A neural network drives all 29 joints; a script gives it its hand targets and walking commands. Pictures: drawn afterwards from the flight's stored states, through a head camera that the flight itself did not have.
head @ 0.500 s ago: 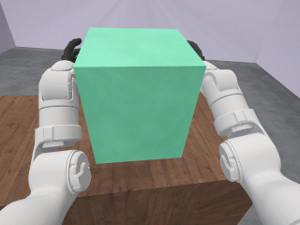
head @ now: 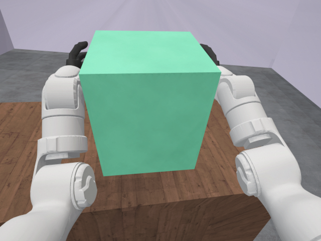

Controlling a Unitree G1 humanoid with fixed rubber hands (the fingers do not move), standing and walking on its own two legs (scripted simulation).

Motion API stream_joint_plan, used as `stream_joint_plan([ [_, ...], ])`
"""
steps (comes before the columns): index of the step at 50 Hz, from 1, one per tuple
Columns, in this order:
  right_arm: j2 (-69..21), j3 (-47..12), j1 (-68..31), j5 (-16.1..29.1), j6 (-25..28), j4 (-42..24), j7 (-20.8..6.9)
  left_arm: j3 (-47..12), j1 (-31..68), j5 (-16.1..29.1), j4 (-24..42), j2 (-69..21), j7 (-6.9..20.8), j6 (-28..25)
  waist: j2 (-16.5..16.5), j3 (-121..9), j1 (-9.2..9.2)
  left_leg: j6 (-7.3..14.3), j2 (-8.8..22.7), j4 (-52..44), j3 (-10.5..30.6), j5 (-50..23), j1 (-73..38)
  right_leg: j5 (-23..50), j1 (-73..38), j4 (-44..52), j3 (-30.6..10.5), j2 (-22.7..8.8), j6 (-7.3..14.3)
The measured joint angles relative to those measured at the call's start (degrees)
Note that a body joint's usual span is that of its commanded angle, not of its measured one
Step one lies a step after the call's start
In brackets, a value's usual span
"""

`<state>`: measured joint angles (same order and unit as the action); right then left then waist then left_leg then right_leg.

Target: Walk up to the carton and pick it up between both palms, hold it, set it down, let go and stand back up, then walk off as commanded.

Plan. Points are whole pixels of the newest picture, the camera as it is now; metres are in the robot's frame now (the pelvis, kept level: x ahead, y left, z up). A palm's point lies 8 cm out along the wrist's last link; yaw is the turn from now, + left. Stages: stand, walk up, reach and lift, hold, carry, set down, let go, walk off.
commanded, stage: hold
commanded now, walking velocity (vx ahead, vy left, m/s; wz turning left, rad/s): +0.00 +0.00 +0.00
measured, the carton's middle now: (147, 102) +0.34 +0.01 +0.25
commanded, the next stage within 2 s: none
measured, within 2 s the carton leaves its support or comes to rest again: neither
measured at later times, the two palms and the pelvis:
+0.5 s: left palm (75, 71) +0.37 +0.16 +0.31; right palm (211, 75) +0.37 -0.14 +0.30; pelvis -0.01 -0.01 +0.00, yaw +0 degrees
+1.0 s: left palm (75, 75) +0.37 +0.16 +0.30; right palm (211, 77) +0.37 -0.14 +0.30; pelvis +0.00 +0.00 +0.00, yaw +0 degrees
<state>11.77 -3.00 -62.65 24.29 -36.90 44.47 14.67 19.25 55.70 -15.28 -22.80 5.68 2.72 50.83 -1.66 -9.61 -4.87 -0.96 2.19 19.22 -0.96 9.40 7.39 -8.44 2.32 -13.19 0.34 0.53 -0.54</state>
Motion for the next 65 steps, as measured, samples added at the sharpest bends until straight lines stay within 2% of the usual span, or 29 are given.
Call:
stream_joint_plan([
  [10,-0.18,0.12,0.67,-0.08,-0.06,-0.69,-0.17,0.22,-0.86,-0.01,1.62,-0.58,-0.54,0.57,0.05,0.41,-0.06,-0.18,0.25,0.11,0.15,-0.05,-0.28,-0.07,-0.21,-0.29,0.09,0.27,0.18],
  [30,-0.86,1.17,-0.86,-1.5,-0.19,1.02,0.07,0.86,2.51,0.34,-3.3,1.18,0.49,-0.7,0.33,0.01,0.22,-0.04,0.15,-0.23,0.25,-0.5,0.35,0.15,0.53,-0.29,0.15,0.21,0.19],
  [48,-0.18,0.15,0.82,0.25,0.03,-0.83,-0.09,0.0,-0.78,-0.15,1.64,-0.47,-0.5,0.29,0.0,0.46,-0.15,-0.07,0.07,0.21,0.17,0.06,-0.29,-0.08,-0.32,-0.19,0.02,0.12,0.06],
  [65,-0.87,1.16,-0.25,-1.5,-0.35,0.19,-0.06,0.65,1.86,0.52,-2.15,0.88,0.0,-0.56,0.3,0.16,0.22,-0.12,0.24,-0.21,0.41,-0.58,0.29,0.13,0.5,-0.42,0.2,0.34,0.28],
])
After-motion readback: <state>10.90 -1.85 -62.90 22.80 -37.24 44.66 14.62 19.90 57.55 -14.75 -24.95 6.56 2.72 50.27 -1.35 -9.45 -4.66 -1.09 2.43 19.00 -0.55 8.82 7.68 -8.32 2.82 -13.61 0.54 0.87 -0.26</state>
